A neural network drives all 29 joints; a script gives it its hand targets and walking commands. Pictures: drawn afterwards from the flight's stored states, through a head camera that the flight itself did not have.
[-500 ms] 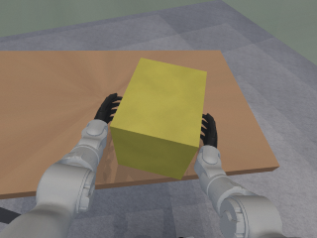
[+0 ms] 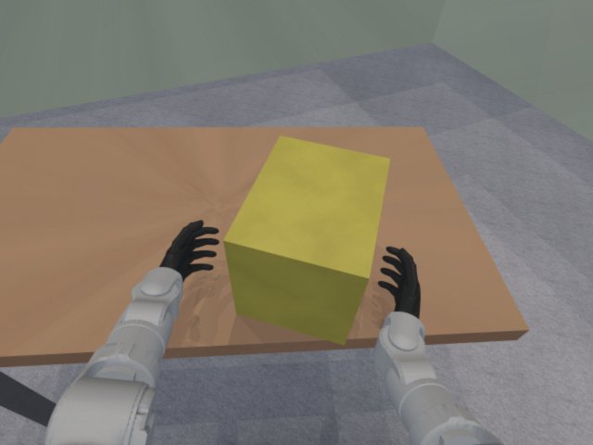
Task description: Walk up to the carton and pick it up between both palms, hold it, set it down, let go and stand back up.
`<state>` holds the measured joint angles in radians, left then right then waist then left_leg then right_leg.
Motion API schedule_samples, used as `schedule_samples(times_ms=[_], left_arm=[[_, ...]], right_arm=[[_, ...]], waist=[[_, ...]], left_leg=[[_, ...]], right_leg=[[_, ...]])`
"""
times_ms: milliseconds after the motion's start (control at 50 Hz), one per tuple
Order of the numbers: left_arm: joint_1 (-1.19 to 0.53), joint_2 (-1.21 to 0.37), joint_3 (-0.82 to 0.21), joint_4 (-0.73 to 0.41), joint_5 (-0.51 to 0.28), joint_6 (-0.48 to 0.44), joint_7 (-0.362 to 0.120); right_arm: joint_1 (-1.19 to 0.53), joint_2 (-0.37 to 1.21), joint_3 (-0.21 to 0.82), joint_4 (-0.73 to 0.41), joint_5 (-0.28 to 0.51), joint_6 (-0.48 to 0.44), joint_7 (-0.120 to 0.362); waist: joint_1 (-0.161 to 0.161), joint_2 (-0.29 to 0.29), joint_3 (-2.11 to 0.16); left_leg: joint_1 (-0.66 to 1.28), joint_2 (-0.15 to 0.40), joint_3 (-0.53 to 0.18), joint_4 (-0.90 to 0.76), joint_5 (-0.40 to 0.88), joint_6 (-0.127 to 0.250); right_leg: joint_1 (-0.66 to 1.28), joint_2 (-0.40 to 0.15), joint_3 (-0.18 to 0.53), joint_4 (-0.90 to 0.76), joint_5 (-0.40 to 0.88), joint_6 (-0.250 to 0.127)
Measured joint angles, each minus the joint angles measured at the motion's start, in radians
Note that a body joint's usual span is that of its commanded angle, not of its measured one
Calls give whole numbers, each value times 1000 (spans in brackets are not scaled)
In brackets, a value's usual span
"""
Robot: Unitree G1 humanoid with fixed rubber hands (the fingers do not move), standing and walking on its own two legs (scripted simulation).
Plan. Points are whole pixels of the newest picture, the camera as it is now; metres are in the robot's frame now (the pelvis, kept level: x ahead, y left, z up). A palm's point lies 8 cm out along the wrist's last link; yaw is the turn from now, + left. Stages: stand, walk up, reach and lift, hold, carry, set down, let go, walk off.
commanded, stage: set down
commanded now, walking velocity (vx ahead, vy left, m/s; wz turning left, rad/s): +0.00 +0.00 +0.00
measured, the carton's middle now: (311, 237) +0.45 -0.03 +0.01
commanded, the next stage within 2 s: none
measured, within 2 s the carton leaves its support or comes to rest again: neither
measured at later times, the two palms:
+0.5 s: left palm (143, 309) +0.33 +0.22 +0.01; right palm (428, 350) +0.25 -0.17 +0.01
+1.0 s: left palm (103, 380) +0.23 +0.24 +0.02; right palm (446, 391) +0.19 -0.17 +0.02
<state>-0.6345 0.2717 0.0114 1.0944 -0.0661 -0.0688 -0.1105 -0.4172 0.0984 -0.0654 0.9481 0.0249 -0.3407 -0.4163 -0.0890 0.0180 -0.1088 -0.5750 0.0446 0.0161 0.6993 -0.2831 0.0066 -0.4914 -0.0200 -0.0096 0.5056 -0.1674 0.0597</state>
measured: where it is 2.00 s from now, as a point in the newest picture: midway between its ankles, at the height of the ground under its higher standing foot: outside the picture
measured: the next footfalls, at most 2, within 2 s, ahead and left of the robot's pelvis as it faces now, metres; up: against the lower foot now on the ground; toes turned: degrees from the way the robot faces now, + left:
none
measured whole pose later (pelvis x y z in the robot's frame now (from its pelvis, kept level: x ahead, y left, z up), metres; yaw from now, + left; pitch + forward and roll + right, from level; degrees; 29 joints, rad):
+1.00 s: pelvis +0.04 -0.02 +0.02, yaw +1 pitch -3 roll -2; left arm 0.26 0.45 0.01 0.14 -0.20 0.00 -0.19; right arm 0.50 0.11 0.13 0.01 0.03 -0.19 -0.40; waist 0.02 0.01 0.10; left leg -0.19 0.04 0.02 0.54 -0.29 0.01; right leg -0.13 -0.02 -0.02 0.39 -0.20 0.05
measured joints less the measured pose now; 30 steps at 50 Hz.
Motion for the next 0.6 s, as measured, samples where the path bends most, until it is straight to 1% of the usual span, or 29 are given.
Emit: schedule_samples(times_ms=[80, 120, 180, 200, 220, 320, 380, 500, 600], left_arm=[[49, 15, -7, -58, -14, 14, -8], [82, 23, -7, -106, -18, 18, -19], [104, 33, -7, -129, -23, 32, -38], [118, 34, -7, -152, -23, 39, -43], [140, 34, -7, -185, -23, 44, -47], [306, 35, 2, -422, -23, 83, -76], [353, 53, 3, -465, -31, 104, -82], [457, 102, 8, -580, -65, 119, -95], [568, 131, 20, -746, -68, 131, -104]], right_arm=[[33, 10, 1, -56, 0, 32, -11], [66, 12, 14, -93, -1, 35, -18], [107, 12, 34, -137, -1, 57, -27], [130, 12, 46, -164, -1, 60, -29], [157, 12, 57, -191, -1, 60, -31], [337, 12, 114, -363, 6, 51, -40], [394, 12, 117, -415, 7, 63, -40], [519, 12, 131, -579, 7, 81, -44], [646, 12, 170, -721, 6, 88, -45]], waist=[[6, -3, 22], [6, -8, 33], [9, -10, 50], [11, -10, 55], [14, -10, 59], [32, -10, 109], [39, -10, 130], [45, -12, 165], [58, -12, 191]], left_leg=[[44, 0, 0, -20, 4, 0], [69, 0, 0, -33, 7, 1], [96, 0, 0, -44, 7, 1], [105, 0, 0, -50, 7, 2], [115, 0, 0, -56, 8, 2], [201, 0, 0, -95, 8, 2], [222, 0, 0, -99, 4, 2], [251, 0, 0, -107, -3, 2], [293, 0, 1, -117, -13, 2]], right_leg=[[40, 0, -1, -12, 0, 0], [63, 0, -1, -21, 0, 0], [87, 0, -2, -25, -5, 0], [95, 1, -2, -28, -6, 0], [104, 1, -2, -33, -6, 0], [189, 1, -4, -69, -9, 0], [205, 1, -4, -65, -17, 0], [230, 1, -4, -63, -30, -1], [272, 1, -5, -75, -39, -2]])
